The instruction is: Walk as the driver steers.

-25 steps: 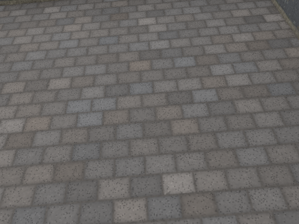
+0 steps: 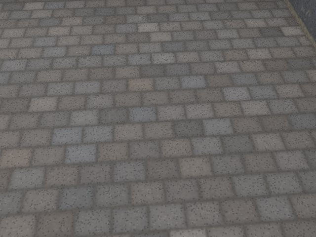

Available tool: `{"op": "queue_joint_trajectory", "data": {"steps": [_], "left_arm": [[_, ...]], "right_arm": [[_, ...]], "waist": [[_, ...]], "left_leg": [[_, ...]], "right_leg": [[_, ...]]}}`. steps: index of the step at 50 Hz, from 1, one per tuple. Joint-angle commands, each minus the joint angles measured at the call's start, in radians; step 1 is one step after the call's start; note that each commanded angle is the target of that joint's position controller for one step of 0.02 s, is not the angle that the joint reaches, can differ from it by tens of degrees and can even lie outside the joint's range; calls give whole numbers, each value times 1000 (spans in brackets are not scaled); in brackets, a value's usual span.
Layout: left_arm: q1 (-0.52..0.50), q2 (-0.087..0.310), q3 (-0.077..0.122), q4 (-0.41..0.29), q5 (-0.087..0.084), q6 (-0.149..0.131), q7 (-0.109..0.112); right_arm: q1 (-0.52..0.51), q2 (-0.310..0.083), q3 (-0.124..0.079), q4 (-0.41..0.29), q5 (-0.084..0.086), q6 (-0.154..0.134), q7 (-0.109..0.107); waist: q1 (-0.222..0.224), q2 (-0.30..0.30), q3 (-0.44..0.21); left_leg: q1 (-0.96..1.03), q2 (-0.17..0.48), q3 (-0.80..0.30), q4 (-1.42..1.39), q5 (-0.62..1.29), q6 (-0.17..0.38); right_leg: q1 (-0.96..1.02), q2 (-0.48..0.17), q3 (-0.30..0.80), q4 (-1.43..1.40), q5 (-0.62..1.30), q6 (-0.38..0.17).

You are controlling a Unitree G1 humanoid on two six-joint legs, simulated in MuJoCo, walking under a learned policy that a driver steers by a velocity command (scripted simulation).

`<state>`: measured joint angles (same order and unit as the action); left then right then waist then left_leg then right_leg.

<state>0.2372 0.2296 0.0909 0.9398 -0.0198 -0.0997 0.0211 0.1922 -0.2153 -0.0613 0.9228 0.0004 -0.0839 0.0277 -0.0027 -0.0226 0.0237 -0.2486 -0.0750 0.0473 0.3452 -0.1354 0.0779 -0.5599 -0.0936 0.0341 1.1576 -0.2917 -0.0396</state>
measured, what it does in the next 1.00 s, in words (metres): walks ahead, turning left: right foot, then left foot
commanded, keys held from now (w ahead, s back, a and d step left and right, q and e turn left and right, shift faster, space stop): w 0.30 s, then w+q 0.02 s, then q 0.64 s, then no key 0.04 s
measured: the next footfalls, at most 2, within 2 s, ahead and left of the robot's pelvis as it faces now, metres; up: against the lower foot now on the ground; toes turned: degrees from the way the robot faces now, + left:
right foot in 0.36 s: +0.38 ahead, -0.15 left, +0.00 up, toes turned -1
left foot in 0.88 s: +0.39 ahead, +0.08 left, +0.00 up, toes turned +21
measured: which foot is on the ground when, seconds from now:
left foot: down 0.00-0.38, up 0.40-0.86, down 0.88-1.00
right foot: up 0.00-0.34, down 0.36-0.90, up 0.92-1.00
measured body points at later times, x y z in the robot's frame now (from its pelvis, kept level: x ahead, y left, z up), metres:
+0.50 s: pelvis +0.26 -0.07 -0.01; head +0.31 -0.08 +0.44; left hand +0.41 +0.19 -0.11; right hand +0.29 -0.34 -0.16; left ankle +0.17 +0.08 -0.65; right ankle +0.34 -0.15 -0.74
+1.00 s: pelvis +0.34 -0.03 -0.01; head +0.39 +0.01 +0.44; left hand +0.39 +0.29 -0.13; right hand +0.58 -0.25 -0.10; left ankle +0.35 +0.06 -0.74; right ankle +0.35 -0.17 -0.67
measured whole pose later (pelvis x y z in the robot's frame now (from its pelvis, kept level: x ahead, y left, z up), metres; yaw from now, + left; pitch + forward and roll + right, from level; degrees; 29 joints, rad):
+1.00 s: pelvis +0.34 -0.03 -0.01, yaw +20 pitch +3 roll -1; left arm 0.05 0.31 0.08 0.86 0.00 0.00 0.03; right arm 0.12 -0.28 -0.10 0.74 0.00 0.02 0.00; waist 0.00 -0.03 0.07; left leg -0.36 -0.02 0.01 0.51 -0.20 0.06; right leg -0.48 -0.04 -0.06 1.08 -0.52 0.05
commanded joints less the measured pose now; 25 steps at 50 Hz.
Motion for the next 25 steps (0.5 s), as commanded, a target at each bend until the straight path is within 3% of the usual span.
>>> {"op": "queue_joint_trajectory", "data": {"steps": [1,3,5,8,12,15,16,17,18,19,20,21,22,23,24,25], "left_arm": [[24,43,18,-60,3,8,12],[-68,37,13,-94,16,9,7],[-148,22,4,-118,13,8,-2],[-264,31,-6,-145,5,6,-15],[-376,47,-16,-186,-5,7,-40],[-374,77,-13,-201,-6,-6,-60],[-319,101,-3,-188,-3,-10,-60],[-185,139,18,-148,6,-13,-54],[5,203,37,-105,30,-18,-47],[131,286,52,-81,52,-9,-41],[157,205,28,-78,42,1,-41],[47,161,9,-102,33,4,-39],[-46,125,-6,-122,28,4,-35],[-111,98,-13,-122,27,0,-36],[-146,77,-20,-118,33,-4,-36],[-164,80,-18,-114,45,-4,-37]], "right_arm": [[13,-99,-13,-25,9,-21,-14],[66,-121,-17,-4,5,-14,-28],[98,-126,-15,9,9,-10,-33],[143,-145,-17,27,19,-20,-32],[229,-158,-22,73,24,-7,-32],[231,-180,-34,83,21,7,-41],[219,-187,-37,79,22,12,-41],[199,-175,-31,74,20,17,-39],[176,-147,-18,46,9,17,-38],[277,-48,16,38,12,5,-33],[309,-92,7,70,23,-11,-26],[244,-161,-18,55,46,-10,-29],[174,-158,-20,34,48,0,-39],[151,-136,-27,30,37,13,-51],[158,-122,-34,31,31,34,-58],[176,-96,-35,30,27,54,-61]], "waist": [[26,87,-40],[10,80,-17],[-6,82,-2],[-45,90,29],[-82,82,67],[-52,97,42],[-19,107,7],[53,100,-72],[123,64,-219],[115,-169,-404],[119,-189,-518],[93,-127,-371],[58,-71,-255],[23,-30,-171],[-12,-51,-129],[-30,-64,-116]], "left_leg": [[100,287,-239,-189,254,176],[99,284,-217,-198,286,170],[82,254,-169,-202,278,143],[75,230,-136,-227,186,115],[258,301,-163,-183,176,125],[337,339,-169,-99,307,103],[328,326,-165,-31,458,92],[291,273,-139,128,626,66],[107,208,-107,381,518,24],[-305,40,-32,805,-44,-63],[-365,5,-207,972,-498,-65],[-421,58,-221,1025,-461,-63],[-423,110,-174,982,-401,-70],[-386,145,-149,909,-346,-79],[-324,171,-136,857,-306,-80],[-259,162,-116,850,-264,-85]], "right_leg": [[-129,-54,21,-88,110,19],[-172,-54,14,-212,216,35],[-139,-33,-4,-355,338,31],[-59,7,-30,-527,437,17],[-128,16,-21,-624,374,0],[-61,36,-35,-667,249,-33],[54,65,-55,-683,221,-47],[258,95,-73,-710,259,-72],[588,-15,22,-638,483,-126],[1016,-306,386,-648,674,-290],[1016,-368,563,-722,756,-329],[867,-341,395,-731,790,-282],[712,-292,253,-758,809,-239],[566,-241,157,-792,787,-199],[455,-202,87,-835,748,-171],[369,-188,41,-864,736,-164]]}}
